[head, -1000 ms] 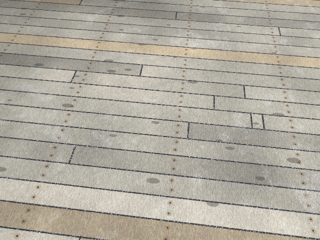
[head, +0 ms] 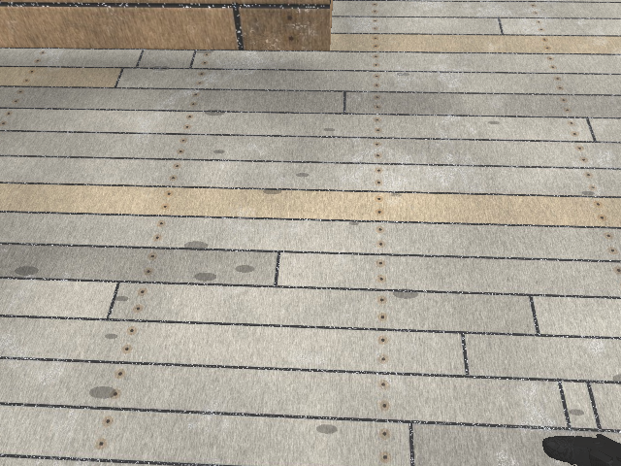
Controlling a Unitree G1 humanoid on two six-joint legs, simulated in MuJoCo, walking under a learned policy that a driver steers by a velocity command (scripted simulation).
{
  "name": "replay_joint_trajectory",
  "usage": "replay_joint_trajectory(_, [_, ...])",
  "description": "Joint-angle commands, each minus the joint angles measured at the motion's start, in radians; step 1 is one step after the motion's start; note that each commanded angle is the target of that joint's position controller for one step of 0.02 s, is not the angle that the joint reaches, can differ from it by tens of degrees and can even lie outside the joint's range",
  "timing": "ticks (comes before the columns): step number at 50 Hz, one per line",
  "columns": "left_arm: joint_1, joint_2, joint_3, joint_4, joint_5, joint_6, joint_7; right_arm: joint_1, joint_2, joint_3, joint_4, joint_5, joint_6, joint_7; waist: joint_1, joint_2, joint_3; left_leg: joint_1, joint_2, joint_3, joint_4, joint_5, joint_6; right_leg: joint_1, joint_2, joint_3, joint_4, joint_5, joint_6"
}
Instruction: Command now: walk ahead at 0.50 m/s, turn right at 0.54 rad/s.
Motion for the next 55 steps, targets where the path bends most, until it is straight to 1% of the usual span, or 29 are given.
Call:
replay_joint_trajectory(1, [0.035, 0.165, 0.049, -0.042, -0.009, 0.001, 0.011, -0.077, -0.097, -0.031, -0.081, 0.014, -0.023, 0.005, 0.001, -0.119, -0.058, 0.188, -0.069, 0.039, -0.103, 0.051, 0.007, -0.07, -0.216, 0.203, -0.045, 0.131, -0.121])
replay_joint_trajectory(3, [0.023, 0.161, 0.05, -0.044, -0.004, 0.007, 0.012, -0.053, -0.124, -0.048, -0.076, 0.019, -0.031, 0.008, -0.025, -0.145, -0.061, 0.222, -0.066, 0.024, -0.131, -0.028, 0.038, -0.017, -0.243, 0.268, 0.016, 0.113, -0.103])
replay_joint_trajectory(5, [0.002, 0.125, 0.039, -0.054, 0.003, 0.01, 0.009, 0.074, -0.155, -0.071, -0.047, 0.016, -0.04, 0.002, -0.099, -0.15, -0.107, 0.413, -0.045, 0.038, -0.188, -0.061, 0.093, -0.044, -0.201, 0.256, 0.145, 0.138, -0.06])
replay_joint_trajectory(6, [0.005, 0.061, 0.016, -0.069, 0.014, 0.005, 0.004, 0.204, -0.203, -0.087, -0.039, -0.003, -0.043, -0.007, -0.156, -0.062, -0.226, 0.637, 0.104, -0.097, -0.178, -0.129, 0.159, -0.137, -0.144, 0.182, 0.391, 0.05, -0.024])
replay_joint_trajectory(7, [0.138, -0.006, -0.006, -0.098, -0.004, -0.005, 0.002, 0.296, -0.287, -0.108, -0.011, -0.016, -0.029, -0.008, -0.11, 0.232, -0.349, 0.953, 0.333, -0.527, -0.244, -0.3, 0.324, -0.465, -0.001, 0.03, 0.717, -0.333, 0.045])
replay_joint_trajectory(8, [0.15, 0.087, 0.007, -0.086, -0.02, -0.008, 0.006, 0.309, -0.224, -0.101, -0.002, 0.009, -0.021, 0.001, -0.123, 0.239, -0.32, 0.946, 0.378, -0.712, -0.305, -0.55, 0.346, -0.624, -0.081, 0.026, 0.883, -0.351, 0.063])
replay_joint_trajectory(9, [0.052, 0.153, 0.026, -0.086, -0.017, -0.002, 0.007, 0.266, -0.153, -0.083, -0.015, 0.012, -0.017, -0.002, -0.153, 0.123, -0.191, 0.838, 0.325, -0.563, -0.324, -0.567, 0.299, -0.658, -0.12, 0.026, 0.936, -0.254, 0.072])
replay_joint_trajectory(10, [-0.014, 0.157, 0.03, -0.099, -0.004, 0.004, 0.008, 0.22, -0.128, -0.074, -0.018, 0.005, -0.01, -0.004, -0.146, 0.059, -0.115, 0.727, 0.278, -0.41, -0.33, -0.44, 0.264, -0.638, -0.151, -0.007, 0.928, -0.178, 0.078])
replay_joint_trajectory(11, [-0.054, 0.14, 0.03, -0.112, 0.008, 0.003, 0.006, 0.196, -0.107, -0.065, -0.009, 0.0, -0.008, -0.002, -0.135, 0.047, -0.061, 0.635, 0.23, -0.314, -0.351, -0.321, 0.257, -0.617, -0.171, -0.01, 0.884, -0.125, 0.081])
replay_joint_trajectory(12, [-0.06, 0.119, 0.029, -0.117, 0.006, 0.003, 0.001, 0.186, -0.091, -0.059, 0.001, -0.006, -0.009, -0.002, -0.114, 0.068, -0.037, 0.573, 0.195, -0.239, -0.376, -0.244, 0.25, -0.576, -0.192, -0.012, 0.847, -0.094, 0.08])
replay_joint_trajectory(14, [-0.044, 0.074, 0.019, -0.112, -0.001, 0.006, -0.006, 0.189, -0.082, -0.058, 0.023, -0.002, -0.016, 0.001, -0.094, 0.09, -0.033, 0.522, 0.164, -0.153, -0.416, -0.164, 0.263, -0.527, -0.197, -0.036, 0.785, -0.078, 0.08])
replay_joint_trajectory(18, [-0.125, 0.037, -0.001, -0.134, 0.015, 0.001, -0.013, 0.201, -0.131, -0.072, 0.065, 0.013, -0.021, 0.005, -0.094, 0.049, -0.018, 0.526, 0.179, -0.06, -0.462, -0.013, 0.303, -0.547, -0.213, -0.059, 0.571, 0.02, 0.091])
replay_joint_trajectory(22, [-0.249, 0.02, -0.015, -0.154, 0.013, -0.02, -0.032, 0.234, -0.163, -0.075, 0.103, 0.027, -0.006, 0.003, -0.136, 0.041, -0.002, 0.526, 0.147, 0.042, -0.467, 0.034, 0.276, -0.467, -0.205, -0.123, 0.33, 0.2, 0.088])
replay_joint_trajectory(25, [-0.338, 0.031, -0.013, -0.185, 0.005, -0.033, -0.042, 0.305, -0.177, -0.074, 0.142, 0.04, 0.01, 0.005, -0.159, 0.047, 0.018, 0.555, 0.168, 0.012, -0.44, 0.049, 0.267, -0.415, -0.177, -0.141, 0.225, 0.2, 0.079])
replay_joint_trajectory(27, [-0.34, 0.056, -0.003, -0.193, 0.002, -0.042, -0.048, 0.314, -0.194, -0.079, 0.155, 0.044, 0.023, 0.001, -0.136, 0.06, 0.018, 0.592, 0.191, -0.018, -0.401, 0.077, 0.251, -0.371, -0.162, -0.135, 0.165, 0.159, 0.059])
replay_joint_trajectory(29, [-0.221, 0.098, 0.022, -0.16, 0.008, -0.047, -0.043, 0.292, -0.206, -0.08, 0.158, 0.047, 0.032, -0.004, -0.05, 0.058, -0.046, 0.575, 0.165, 0.004, -0.268, 0.241, 0.216, -0.16, -0.131, -0.157, 0.088, 0.163, 0.024])
replay_joint_trajectory(30, [-0.088, 0.145, 0.047, -0.122, 0.017, -0.045, -0.032, 0.295, -0.178, -0.069, 0.154, 0.039, 0.03, -0.004, 0.014, 0.042, -0.142, 0.5, 0.11, 0.043, -0.099, 0.267, 0.185, 0.062, -0.149, -0.146, 0.093, 0.182, -0.004])
replay_joint_trajectory(31, [0.094, 0.227, 0.069, -0.101, 0.037, -0.038, -0.015, 0.285, -0.101, -0.04, 0.117, 0.009, 0.023, -0.004, 0.082, -0.086, -0.31, 0.292, 0.039, 0.089, 0.222, -0.036, 0.139, 0.361, -0.369, 0.076, 0.134, 0.212, -0.071])
replay_joint_trajectory(32, [0.105, 0.264, 0.071, -0.097, 0.046, -0.027, -0.016, 0.406, -0.015, -0.016, 0.104, 0.026, 0.008, -0.005, 0.019, -0.326, -0.418, -0.016, -0.088, 0.082, 0.513, -0.59, 0.091, 0.549, -0.568, 0.475, 0.019, -0.001, -0.197])
replay_joint_trajectory(33, [0.094, 0.172, 0.051, -0.094, 0.034, -0.027, -0.018, 0.355, -0.127, -0.045, 0.119, 0.049, 0.004, -0.005, 0.051, -0.216, -0.336, -0.106, -0.043, -0.004, 0.628, -0.571, 0.088, 0.467, -0.536, 0.488, -0.037, -0.127, -0.183])
replay_joint_trajectory(34, [0.041, 0.13, 0.036, -0.087, 0.022, -0.03, -0.018, 0.287, -0.153, -0.058, 0.097, 0.06, 0.005, -0.003, 0.034, -0.191, -0.204, -0.152, -0.004, 0.012, 0.639, -0.482, 0.093, 0.36, -0.502, 0.334, -0.056, -0.105, -0.152])
replay_joint_trajectory(35, [-0.018, 0.101, 0.027, -0.083, 0.023, -0.034, -0.021, 0.252, -0.139, -0.058, 0.096, 0.051, 0.01, -0.006, 0.005, -0.144, -0.142, -0.122, 0.03, 0.028, 0.614, -0.404, 0.088, 0.248, -0.455, 0.23, -0.088, -0.033, -0.132])
replay_joint_trajectory(36, [-0.066, 0.076, 0.022, -0.078, 0.027, -0.039, -0.025, 0.237, -0.128, -0.061, 0.093, 0.04, 0.018, -0.008, -0.024, -0.145, -0.093, -0.092, 0.052, 0.028, 0.576, -0.348, 0.083, 0.157, -0.423, 0.153, -0.124, 0.03, -0.124])
replay_joint_trajectory(38, [-0.115, 0.054, 0.023, -0.064, 0.036, -0.057, -0.026, 0.266, -0.085, -0.059, 0.103, 0.042, 0.044, -0.006, -0.07, -0.149, -0.06, -0.004, 0.073, 0.025, 0.547, -0.287, 0.072, 0.044, -0.396, 0.039, -0.188, 0.134, -0.118])
replay_joint_trajectory(42, [-0.118, 0.087, 0.041, -0.02, 0.039, -0.074, -0.015, 0.199, -0.054, -0.056, 0.066, 0.033, 0.067, -0.005, -0.083, -0.097, -0.007, -0.056, 0.08, 0.012, 0.428, -0.163, 0.051, 0.018, -0.4, -0.109, -0.24, 0.264, -0.126])
replay_joint_trajectory(45, [-0.106, 0.115, 0.05, 0.003, 0.035, -0.067, -0.004, 0.12, -0.037, -0.048, 0.041, 0.032, 0.061, 0.015, -0.059, -0.085, 0.013, -0.033, 0.071, 0.047, 0.245, -0.011, 0.059, 0.033, -0.378, -0.214, -0.25, 0.282, -0.105])
replay_joint_trajectory(51, [-0.035, 0.17, 0.072, 0.054, 0.006, -0.037, 0.003, -0.049, -0.049, -0.044, -0.042, 0.031, 0.063, 0.048, -0.007, -0.066, 0.063, -0.041, 0.049, 0.126, 0.045, -0.04, 0.117, 0.181, -0.425, -0.304, -0.207, 0.31, -0.069])
replay_joint_trajectory(54, [-0.043, 0.211, 0.084, 0.061, -0.008, -0.016, 0.007, -0.007, -0.088, -0.066, -0.061, 0.027, 0.071, 0.053, -0.057, -0.101, -0.002, 0.091, -0.031, 0.209, 0.025, -0.187, 0.173, 0.239, -0.425, -0.349, -0.025, 0.701, -0.035])
replay_joint_trajectory(55, [-0.058, 0.216, 0.084, 0.058, -0.014, -0.006, 0.008, 0.103, -0.121, -0.088, -0.038, 0.029, 0.074, 0.05, -0.125, -0.098, -0.067, 0.243, -0.081, 0.24, -0.005, -0.194, 0.201, 0.215, -0.402, -0.377, 0.141, 0.826, -0.015])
